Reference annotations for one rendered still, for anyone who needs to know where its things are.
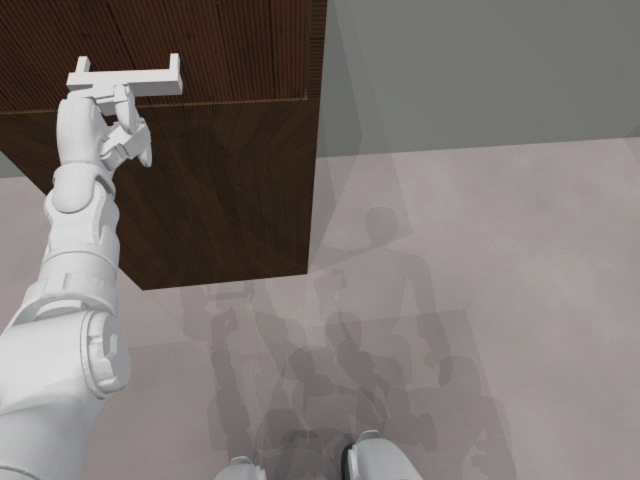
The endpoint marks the right robot thigh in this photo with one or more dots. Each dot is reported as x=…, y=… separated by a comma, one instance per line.
x=379, y=459

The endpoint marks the handle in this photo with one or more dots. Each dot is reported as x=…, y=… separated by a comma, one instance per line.
x=142, y=82

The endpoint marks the drawer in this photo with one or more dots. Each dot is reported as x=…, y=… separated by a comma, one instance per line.
x=229, y=50

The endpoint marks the robot left forearm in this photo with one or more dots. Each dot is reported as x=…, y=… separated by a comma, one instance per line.
x=80, y=264

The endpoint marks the cabinet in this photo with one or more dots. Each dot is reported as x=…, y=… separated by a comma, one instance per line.
x=229, y=193

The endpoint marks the robot left shin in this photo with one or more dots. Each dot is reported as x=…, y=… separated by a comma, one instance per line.
x=240, y=460

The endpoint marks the robot left hand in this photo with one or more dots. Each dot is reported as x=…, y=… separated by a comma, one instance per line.
x=84, y=137

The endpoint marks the robot left upper arm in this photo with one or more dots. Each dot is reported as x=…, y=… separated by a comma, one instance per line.
x=56, y=375

